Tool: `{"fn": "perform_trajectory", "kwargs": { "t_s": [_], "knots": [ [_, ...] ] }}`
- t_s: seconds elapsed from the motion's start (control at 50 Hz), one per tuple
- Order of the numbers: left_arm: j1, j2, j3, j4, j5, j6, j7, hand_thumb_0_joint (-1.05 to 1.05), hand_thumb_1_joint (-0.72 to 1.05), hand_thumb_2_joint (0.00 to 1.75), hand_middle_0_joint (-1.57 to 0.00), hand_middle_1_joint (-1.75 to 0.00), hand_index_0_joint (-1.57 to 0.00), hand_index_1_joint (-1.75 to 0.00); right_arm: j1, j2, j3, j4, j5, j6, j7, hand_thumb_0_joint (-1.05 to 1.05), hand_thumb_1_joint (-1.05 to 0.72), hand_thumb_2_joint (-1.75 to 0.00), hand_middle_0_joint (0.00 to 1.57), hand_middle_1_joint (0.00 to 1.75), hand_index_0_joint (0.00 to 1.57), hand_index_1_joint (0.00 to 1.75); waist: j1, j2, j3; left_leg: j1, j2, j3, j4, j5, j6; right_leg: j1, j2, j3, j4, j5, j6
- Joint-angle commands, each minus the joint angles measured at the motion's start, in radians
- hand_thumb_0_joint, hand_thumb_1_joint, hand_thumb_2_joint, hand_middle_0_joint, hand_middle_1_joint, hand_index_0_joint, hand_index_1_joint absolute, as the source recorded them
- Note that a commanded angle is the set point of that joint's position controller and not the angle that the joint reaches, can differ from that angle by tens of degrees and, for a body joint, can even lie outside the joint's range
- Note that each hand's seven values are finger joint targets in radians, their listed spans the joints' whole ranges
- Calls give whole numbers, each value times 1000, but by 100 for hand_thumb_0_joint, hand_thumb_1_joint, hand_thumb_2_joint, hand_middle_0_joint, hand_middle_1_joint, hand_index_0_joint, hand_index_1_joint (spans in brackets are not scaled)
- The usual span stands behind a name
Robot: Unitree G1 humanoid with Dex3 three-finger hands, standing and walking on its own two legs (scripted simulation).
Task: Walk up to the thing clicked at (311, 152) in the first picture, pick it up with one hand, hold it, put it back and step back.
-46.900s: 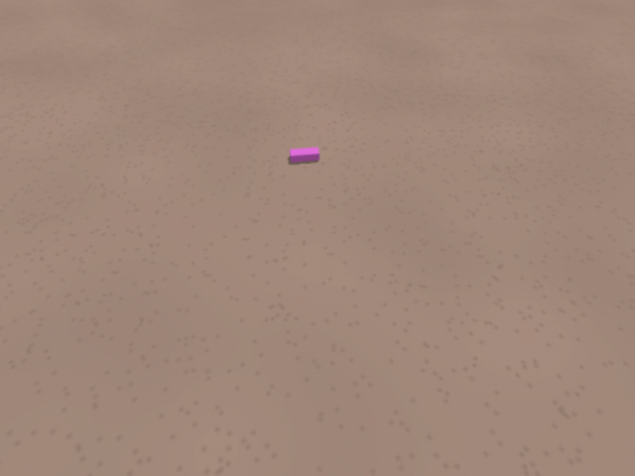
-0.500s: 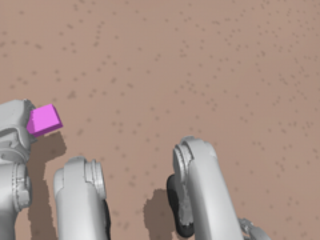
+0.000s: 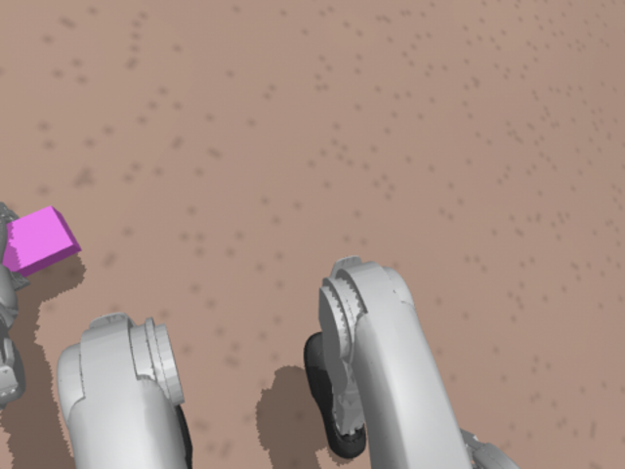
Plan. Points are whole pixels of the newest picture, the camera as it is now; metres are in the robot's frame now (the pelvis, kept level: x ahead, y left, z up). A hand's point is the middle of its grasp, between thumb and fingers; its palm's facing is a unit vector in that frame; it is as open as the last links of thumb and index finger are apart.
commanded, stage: rest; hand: left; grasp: from above
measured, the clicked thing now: (6, 255) +0.42 +0.31 -0.24
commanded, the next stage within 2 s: open in 0.84 s
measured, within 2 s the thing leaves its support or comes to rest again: rests again in 0.34 s
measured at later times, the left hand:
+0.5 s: hand (13, 261) +0.41 +0.31 -0.25, palm faces -0.38 -0.23 -0.89, open 8.8 cm
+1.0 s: hand (14, 262) +0.41 +0.31 -0.25, palm faces -0.39 -0.21 -0.89, open 8.8 cm
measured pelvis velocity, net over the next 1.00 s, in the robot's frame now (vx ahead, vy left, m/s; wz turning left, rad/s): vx -0.01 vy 0.01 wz -0.07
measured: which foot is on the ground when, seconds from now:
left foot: down 0.00-1.00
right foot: down 0.00-1.00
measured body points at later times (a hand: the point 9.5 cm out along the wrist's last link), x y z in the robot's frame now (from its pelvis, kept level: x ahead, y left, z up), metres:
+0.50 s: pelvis +0.00 +0.01 -0.01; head +0.25 +0.11 +0.34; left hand +0.43 +0.32 -0.20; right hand +0.03 -0.25 -0.08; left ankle +0.06 +0.13 -0.26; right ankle +0.11 -0.13 -0.26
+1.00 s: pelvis -0.01 +0.01 -0.01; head +0.25 +0.12 +0.34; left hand +0.43 +0.31 -0.20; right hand +0.03 -0.25 -0.07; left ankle +0.06 +0.13 -0.26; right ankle +0.11 -0.13 -0.26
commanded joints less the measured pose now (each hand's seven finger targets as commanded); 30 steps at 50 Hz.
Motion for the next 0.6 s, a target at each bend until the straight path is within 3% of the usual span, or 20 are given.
{"fn": "perform_trajectory", "kwargs": {
  "t_s": [0.0, 0.08, 0.14, 0.2, 0.28, 0.32, 0.34, 0.4, 0.42, 0.46, 0.5, 0.52, 0.58],
  "knots": [
    [-267, 260, -7, -69, -2, -30, 59, 0, 74, 51, -111, -45, -112, -44, 209, -295, -61, 12, -13, -23, 6, 0, -89, -89, 20, 30, 20, 30, -40, 356, -622, 499, 7, 133, -262, 207, 50, 327, 25, -177, -187, 209, -83],
    [-236, 295, 23, -55, 7, -46, 95, 0, 78, 51, -114, -45, -115, -44, 196, -307, -45, 17, -24, -33, 16, 0, -89, -89, 20, 30, 20, 30, -30, 380, -629, 500, 9, 125, -266, 208, 45, 342, 34, -190, -189, 209, -83],
    [-275, 280, -4, -34, 19, -49, 108, 0, 77, 56, -113, -47, -113, -46, 189, -310, -34, 13, -37, -45, 28, 0, -88, -89, 20, 30, 20, 30, -64, 375, -602, 496, 10, 121, -241, 209, 46, 331, 33, -197, -173, 220, -77],
    [-278, 301, -2, -18, 22, -54, 126, 0, 77, 53, -112, -47, -113, -45, 186, -316, -14, 22, -47, -60, 41, 0, -88, -89, 20, 30, 20, 30, -78, 386, -595, 509, 14, 116, -224, 235, 43, 348, 37, -200, -169, 250, -74],
    [-249, 334, 9, 3, 23, -46, 150, 0, 80, 51, -113, -47, -115, -45, 146, -332, -4, 21, -47, -80, 52, 0, -88, -89, 20, 30, 20, 30, -58, 401, -566, 490, 16, 111, -234, 199, 37, 340, 41, -208, -170, 211, -80],
    [-258, 329, 3, 25, 26, -40, 154, 0, 81, 52, -114, -49, -115, -47, 149, -333, 6, 18, -51, -88, 62, 0, -88, -89, 20, 30, 20, 30, -73, 412, -551, 492, 17, 105, -231, 203, 37, 328, 40, -215, -153, 215, -77],
    [-250, 318, 1, 22, 18, -38, 159, 0, 79, 51, -113, -47, -115, -45, 150, -349, -5, 20, -53, -93, 65, 0, -89, -90, 20, 30, 20, 30, -75, 420, -558, 512, 19, 97, -240, 215, 34, 333, 39, -219, -151, 226, -75],
    [-253, 331, -6, 42, 15, -29, 168, 0, 78, 49, -111, -48, -113, -46, 121, -346, 18, 9, -51, -110, 79, 0, -88, -89, 20, 30, 20, 30, -79, 408, -530, 491, 24, 85, -226, 208, 31, 332, 42, -220, -146, 229, -79],
    [-240, 347, 15, 48, 15, -27, 174, 0, 77, 48, -110, -49, -112, -46, 137, -354, 16, 14, -52, -110, 81, 0, -89, -90, 20, 30, 20, 30, -80, 416, -534, 487, 22, 86, -237, 212, 34, 348, 43, -221, -156, 229, -78],
    [-271, 339, -10, 51, 10, -26, 171, 0, 79, 48, -112, -49, -114, -47, 131, -350, 23, 13, -57, -123, 92, 0, -89, -90, 20, 30, 20, 30, -94, 403, -504, 475, 24, 82, -225, 194, 34, 335, 41, -223, -149, 216, -74],
    [-279, 354, -7, 56, 3, -25, 171, 0, 77, 48, -110, -47, -112, -45, 127, -355, 35, 5, -56, -134, 98, 0, -89, -90, 20, 30, 20, 30, -103, 386, -502, 458, 24, 79, -215, 197, 38, 355, 41, -219, -157, 223, -75],
    [-242, 358, 3, 72, -3, -23, 172, 0, 75, 47, -110, -48, -112, -45, 133, -367, 30, 7, -55, -132, 99, 0, -89, -90, 20, 30, 20, 30, -93, 376, -519, 459, 24, 80, -222, 203, 39, 383, 47, -215, -170, 228, -77],
    [-250, 347, -15, 78, -9, -23, 169, 0, 75, 48, -109, -47, -111, -45, 133, -363, 40, 6, -56, -146, 105, 0, -89, -90, 20, 30, 20, 30, -104, 362, -504, 464, 26, 75, -211, 210, 40, 384, 46, -218, -170, 235, -74]
  ]
}}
